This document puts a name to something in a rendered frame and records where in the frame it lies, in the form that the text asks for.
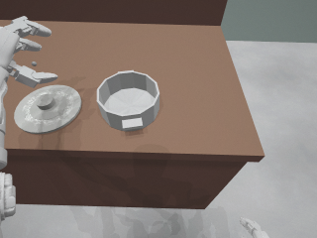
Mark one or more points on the pot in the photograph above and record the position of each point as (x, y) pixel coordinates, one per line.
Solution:
(128, 100)

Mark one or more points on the robot left upper arm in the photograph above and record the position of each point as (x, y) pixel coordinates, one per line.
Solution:
(7, 198)

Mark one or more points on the right robot hand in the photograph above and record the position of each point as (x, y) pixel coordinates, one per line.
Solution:
(253, 228)

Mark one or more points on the table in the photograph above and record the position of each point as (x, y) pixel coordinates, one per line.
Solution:
(204, 132)

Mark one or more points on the left robot hand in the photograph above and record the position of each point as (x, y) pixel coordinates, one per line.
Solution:
(11, 42)

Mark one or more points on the knob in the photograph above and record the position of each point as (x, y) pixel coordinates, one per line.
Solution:
(45, 102)

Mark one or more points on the lid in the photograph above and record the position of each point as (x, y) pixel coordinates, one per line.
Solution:
(31, 119)

